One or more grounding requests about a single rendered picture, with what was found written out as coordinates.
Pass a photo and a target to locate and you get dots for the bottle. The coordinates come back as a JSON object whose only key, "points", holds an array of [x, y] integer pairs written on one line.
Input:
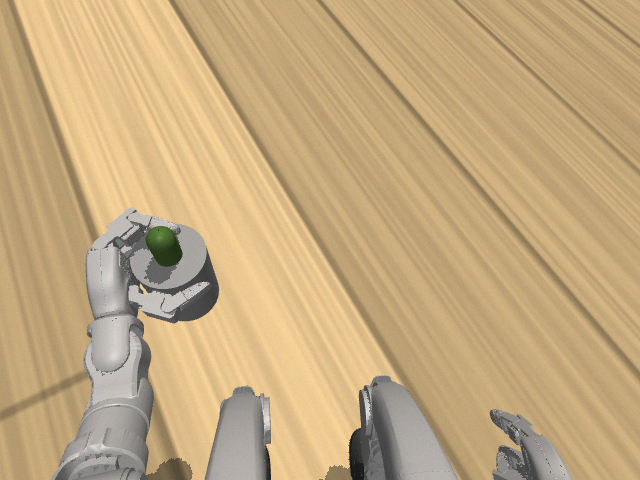
{"points": [[167, 263]]}

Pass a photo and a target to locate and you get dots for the left robot hand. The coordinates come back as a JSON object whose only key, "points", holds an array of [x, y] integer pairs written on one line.
{"points": [[111, 285]]}

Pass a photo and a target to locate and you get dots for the right robot hand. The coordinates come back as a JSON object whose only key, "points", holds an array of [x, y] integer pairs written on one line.
{"points": [[538, 460]]}

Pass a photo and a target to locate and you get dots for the left robot arm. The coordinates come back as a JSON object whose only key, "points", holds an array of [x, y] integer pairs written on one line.
{"points": [[111, 441]]}

